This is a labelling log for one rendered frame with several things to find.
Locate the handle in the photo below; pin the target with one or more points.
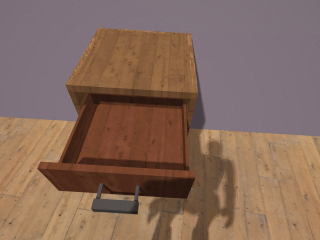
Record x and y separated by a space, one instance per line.
115 206

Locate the cabinet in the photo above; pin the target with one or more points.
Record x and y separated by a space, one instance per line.
137 63

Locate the drawer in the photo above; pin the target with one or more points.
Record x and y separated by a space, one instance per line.
124 141

